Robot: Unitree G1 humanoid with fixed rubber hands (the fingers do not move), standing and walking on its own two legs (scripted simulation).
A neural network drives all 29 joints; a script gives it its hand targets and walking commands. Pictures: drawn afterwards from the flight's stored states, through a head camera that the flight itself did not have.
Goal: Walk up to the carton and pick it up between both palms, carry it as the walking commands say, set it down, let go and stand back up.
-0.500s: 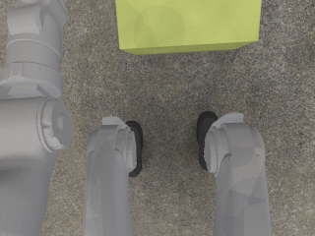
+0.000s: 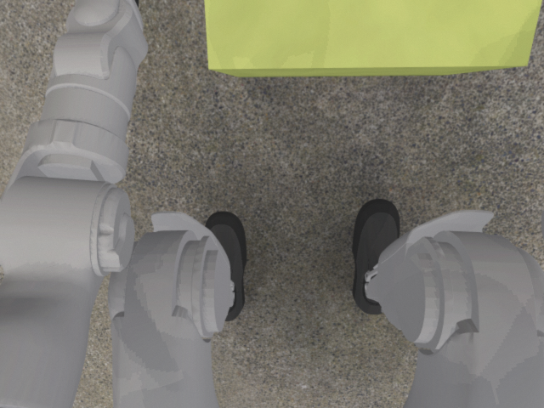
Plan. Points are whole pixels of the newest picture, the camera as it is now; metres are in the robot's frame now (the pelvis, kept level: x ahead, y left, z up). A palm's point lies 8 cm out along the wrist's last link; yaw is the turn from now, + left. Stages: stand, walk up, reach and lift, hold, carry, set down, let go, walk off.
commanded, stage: reach and lift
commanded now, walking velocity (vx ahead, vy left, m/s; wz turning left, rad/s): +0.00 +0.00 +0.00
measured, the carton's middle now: out of the picture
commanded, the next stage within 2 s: none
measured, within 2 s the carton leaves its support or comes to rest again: leaves its support in 1.74 s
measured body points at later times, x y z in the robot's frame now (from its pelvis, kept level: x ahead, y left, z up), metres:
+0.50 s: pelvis +0.00 -0.01 +0.00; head +0.38 -0.04 +0.21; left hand +0.57 +0.15 -0.20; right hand +0.54 -0.28 -0.20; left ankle +0.10 +0.13 -0.32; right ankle +0.11 -0.13 -0.32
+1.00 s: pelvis -0.01 -0.01 +0.01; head +0.38 -0.04 +0.21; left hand +0.57 +0.12 -0.20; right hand +0.54 -0.27 -0.20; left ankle +0.10 +0.13 -0.32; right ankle +0.11 -0.13 -0.32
